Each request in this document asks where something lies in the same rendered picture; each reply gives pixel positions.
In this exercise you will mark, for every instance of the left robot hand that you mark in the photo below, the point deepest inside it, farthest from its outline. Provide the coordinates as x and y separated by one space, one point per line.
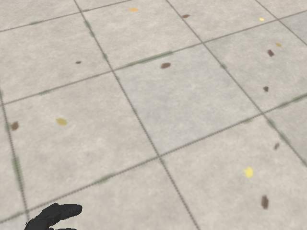
52 215

